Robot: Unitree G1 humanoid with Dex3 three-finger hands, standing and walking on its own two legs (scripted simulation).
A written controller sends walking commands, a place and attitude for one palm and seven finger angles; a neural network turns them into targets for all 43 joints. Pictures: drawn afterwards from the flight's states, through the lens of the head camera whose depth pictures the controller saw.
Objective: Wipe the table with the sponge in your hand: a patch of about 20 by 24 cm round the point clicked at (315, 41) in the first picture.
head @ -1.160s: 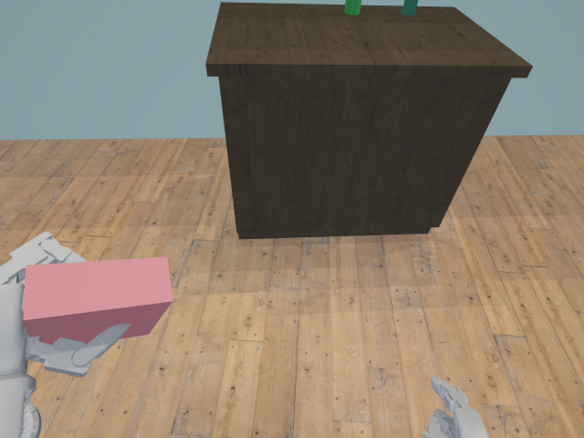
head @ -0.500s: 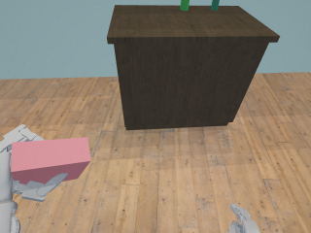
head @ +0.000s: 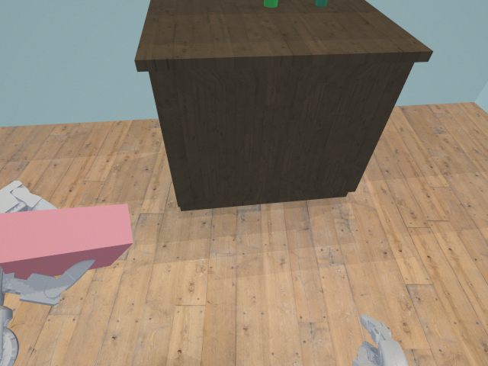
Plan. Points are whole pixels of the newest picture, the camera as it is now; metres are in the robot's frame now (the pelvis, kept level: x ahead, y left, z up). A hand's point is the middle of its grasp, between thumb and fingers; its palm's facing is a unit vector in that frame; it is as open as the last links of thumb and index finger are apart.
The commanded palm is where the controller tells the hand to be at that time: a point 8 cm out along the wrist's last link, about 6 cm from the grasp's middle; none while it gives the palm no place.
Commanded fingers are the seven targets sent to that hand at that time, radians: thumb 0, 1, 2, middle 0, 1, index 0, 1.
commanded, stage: walk to a spot facing it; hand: left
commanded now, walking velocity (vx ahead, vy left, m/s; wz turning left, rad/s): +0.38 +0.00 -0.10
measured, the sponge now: (84, 243) +0.23 +0.22 +0.16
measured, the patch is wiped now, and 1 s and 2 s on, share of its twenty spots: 0.00 0.00 0.00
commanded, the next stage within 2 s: turn to face it in 0.70 s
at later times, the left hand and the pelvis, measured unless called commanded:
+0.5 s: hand (150, 161) +0.35 +0.16 +0.18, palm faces +0.39 -0.76 -0.51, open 8.9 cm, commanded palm +0.29 +0.21 +0.19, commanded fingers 0.00 0.10 1.30 -1.20 -1.60 -1.20 -1.60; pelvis +0.15 -0.08 +0.01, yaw +3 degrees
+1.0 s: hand (125, 128) +0.40 +0.21 +0.20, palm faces +0.62 -0.67 -0.41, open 8.9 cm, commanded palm +0.36 +0.23 +0.19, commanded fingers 0.00 0.10 1.30 -1.20 -1.60 -1.20 -1.60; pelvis +0.26 -0.07 +0.01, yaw +11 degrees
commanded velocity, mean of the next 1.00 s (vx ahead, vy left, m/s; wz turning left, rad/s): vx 0.23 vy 0.00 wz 0.19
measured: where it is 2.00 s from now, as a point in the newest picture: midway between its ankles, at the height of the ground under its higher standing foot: outside the picture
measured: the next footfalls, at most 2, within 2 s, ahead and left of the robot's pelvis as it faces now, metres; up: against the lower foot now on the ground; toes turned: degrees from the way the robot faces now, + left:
right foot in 0.22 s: +0.19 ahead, -0.15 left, +0.00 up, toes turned -12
left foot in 0.70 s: +0.34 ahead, +0.07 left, +0.00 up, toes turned +18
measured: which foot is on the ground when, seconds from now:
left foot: down 0.00-0.22, up 0.24-0.68, down 0.70-1.00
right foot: up 0.00-0.20, down 0.22-0.70, up 0.72-1.00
